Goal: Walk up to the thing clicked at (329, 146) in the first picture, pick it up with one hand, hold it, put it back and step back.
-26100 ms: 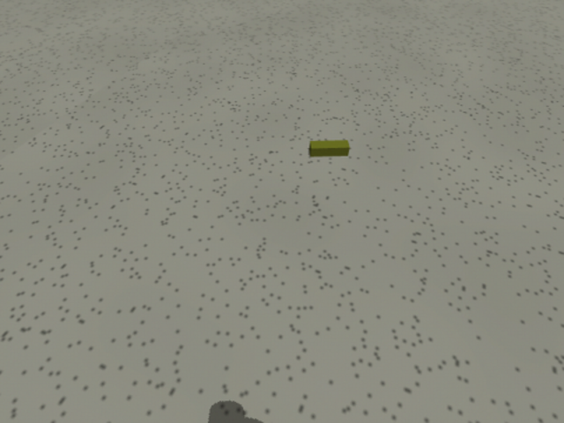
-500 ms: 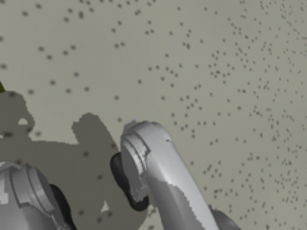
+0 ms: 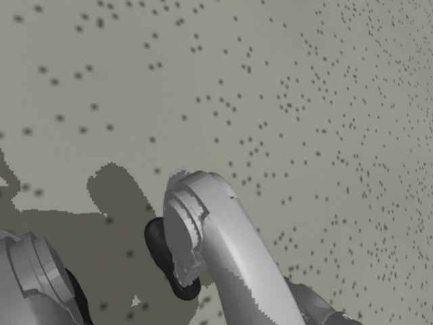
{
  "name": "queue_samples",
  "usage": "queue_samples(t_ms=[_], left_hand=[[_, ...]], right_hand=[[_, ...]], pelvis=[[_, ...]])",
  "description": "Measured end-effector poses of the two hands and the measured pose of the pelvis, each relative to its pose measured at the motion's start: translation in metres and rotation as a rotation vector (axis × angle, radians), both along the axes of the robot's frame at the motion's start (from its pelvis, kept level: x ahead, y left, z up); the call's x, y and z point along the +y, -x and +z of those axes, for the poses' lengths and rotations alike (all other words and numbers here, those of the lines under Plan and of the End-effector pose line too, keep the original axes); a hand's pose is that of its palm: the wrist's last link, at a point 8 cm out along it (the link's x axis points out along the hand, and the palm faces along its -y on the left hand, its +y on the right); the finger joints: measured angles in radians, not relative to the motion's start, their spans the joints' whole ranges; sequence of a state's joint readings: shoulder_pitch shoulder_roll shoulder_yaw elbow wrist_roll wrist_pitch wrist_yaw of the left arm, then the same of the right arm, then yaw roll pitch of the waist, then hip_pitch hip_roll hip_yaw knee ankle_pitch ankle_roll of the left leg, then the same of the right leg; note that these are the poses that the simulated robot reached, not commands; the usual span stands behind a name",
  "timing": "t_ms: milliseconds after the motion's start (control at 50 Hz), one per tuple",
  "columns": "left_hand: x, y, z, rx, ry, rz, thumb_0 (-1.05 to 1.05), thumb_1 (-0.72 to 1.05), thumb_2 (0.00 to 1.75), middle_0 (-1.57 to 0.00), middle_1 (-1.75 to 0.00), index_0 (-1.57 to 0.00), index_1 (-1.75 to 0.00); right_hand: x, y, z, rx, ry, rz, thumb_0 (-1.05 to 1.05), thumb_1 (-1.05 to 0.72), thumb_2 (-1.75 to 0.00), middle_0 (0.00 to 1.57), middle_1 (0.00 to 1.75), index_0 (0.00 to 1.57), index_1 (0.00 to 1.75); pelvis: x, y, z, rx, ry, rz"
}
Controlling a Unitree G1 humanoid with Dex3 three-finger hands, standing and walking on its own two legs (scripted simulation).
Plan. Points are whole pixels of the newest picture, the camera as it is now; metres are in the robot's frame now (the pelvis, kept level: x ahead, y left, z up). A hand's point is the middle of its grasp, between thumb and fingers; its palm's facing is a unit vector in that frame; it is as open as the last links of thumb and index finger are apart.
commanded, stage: rest palm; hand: left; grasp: from above
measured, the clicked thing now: out of the picture +0.47 +0.32 -0.28
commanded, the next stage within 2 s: close in 0.32 s
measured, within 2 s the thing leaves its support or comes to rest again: neither
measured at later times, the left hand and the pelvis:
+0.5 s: hand out of the picture +0.46 +0.31 -0.26, palm faces -0.44 -0.16 -0.88, open 13.7 cm; pelvis +0.00 +0.00 +0.00, yaw -1 degrees
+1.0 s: hand out of the picture +0.46 +0.31 -0.27, palm faces -0.42 -0.15 -0.90, open 12.1 cm; pelvis +0.00 +0.00 +0.01, yaw -1 degrees
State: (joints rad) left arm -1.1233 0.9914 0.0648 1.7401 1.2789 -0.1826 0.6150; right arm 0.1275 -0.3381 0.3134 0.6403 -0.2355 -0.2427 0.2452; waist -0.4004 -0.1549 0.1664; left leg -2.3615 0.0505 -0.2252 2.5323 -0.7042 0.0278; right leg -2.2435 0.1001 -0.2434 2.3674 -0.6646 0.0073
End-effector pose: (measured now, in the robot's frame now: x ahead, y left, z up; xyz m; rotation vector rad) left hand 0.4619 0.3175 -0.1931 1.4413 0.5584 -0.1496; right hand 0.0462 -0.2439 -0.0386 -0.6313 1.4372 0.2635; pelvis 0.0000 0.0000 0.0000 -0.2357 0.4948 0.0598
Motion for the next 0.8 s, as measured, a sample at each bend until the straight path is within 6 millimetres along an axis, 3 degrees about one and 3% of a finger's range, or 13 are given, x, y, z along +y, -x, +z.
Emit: queue_samples(t_ms=[280,600,800], left_hand=[[-0.007,-0.011,-0.008,0.010,0.001,0.039,0.00,-0.50,1.01,-0.10,-1.02,-0.09,-1.03],[0.003,0.004,-0.004,0.047,-0.003,0.034,0.00,-0.42,0.97,-0.13,-1.03,-0.13,-1.03],[-0.006,0.003,-0.011,0.013,0.018,-0.025,0.00,-0.33,0.90,-0.18,-1.01,-0.20,-1.00]], right_hand=[[0.007,0.008,0.002,0.031,-0.035,-0.018,0.00,-0.92,-0.90,0.19,0.30,0.20,0.30],[0.004,0.006,0.003,0.022,-0.028,-0.001,0.00,-0.91,-0.90,0.19,0.30,0.20,0.30],[0.005,0.004,0.010,0.020,-0.003,0.034,0.00,-0.91,-0.90,0.19,0.30,0.20,0.30]], pelvis=[[0.001,-0.003,0.003,0.006,0.010,-0.007],[-0.001,0.001,0.005,-0.010,0.011,-0.008],[0.001,0.003,0.005,-0.023,0.019,-0.010]])
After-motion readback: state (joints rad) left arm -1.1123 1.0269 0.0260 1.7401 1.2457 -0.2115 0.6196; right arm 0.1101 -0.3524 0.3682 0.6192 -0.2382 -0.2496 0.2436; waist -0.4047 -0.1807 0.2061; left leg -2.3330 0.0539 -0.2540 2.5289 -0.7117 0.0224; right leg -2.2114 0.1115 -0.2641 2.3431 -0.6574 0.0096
